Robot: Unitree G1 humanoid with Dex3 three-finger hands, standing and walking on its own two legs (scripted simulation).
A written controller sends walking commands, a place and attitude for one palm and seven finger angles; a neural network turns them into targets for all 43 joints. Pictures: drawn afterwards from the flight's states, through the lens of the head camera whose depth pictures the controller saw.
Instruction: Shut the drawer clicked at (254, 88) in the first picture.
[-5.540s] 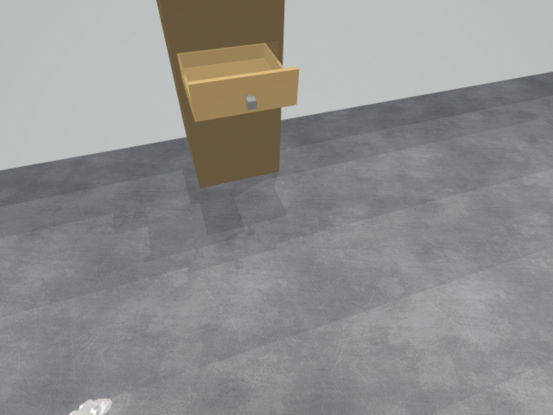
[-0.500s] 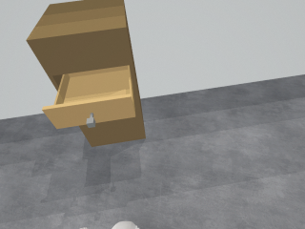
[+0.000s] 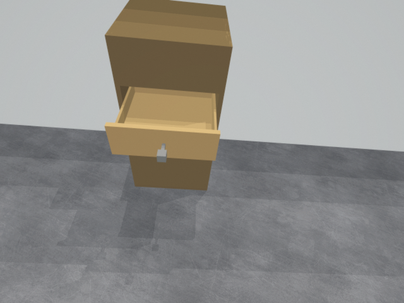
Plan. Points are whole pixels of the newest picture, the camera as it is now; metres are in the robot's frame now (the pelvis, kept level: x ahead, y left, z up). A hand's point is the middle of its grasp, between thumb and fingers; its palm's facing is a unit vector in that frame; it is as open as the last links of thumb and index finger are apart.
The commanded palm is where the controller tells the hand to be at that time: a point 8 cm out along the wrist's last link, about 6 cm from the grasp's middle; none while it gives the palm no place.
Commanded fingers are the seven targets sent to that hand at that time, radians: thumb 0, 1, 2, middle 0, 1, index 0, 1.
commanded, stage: take the last steps up to it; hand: left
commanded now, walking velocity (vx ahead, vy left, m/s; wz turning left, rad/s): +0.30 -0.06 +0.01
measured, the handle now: (162, 152) +0.61 +0.17 -0.16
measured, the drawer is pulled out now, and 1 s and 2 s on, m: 0.24 0.24 0.24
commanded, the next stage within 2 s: come to a stop and stand still in 0.78 s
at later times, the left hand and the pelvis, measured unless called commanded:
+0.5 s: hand (172, 277) +0.22 +0.08 -0.17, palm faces +0.01 -0.98 -0.20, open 7.3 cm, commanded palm none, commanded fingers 0.00 0.90 0.90 -0.20 -0.30 -0.20 -0.30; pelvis +0.11 -0.10 -0.02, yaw +1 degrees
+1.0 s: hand out of the picture +0.13 +0.04 -0.18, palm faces +0.20 -0.97 -0.12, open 7.3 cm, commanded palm none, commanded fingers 0.00 0.90 0.90 -0.20 -0.30 -0.20 -0.30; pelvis +0.27 -0.07 -0.02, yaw +3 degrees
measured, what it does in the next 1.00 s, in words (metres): walks ahead: right foot, then left foot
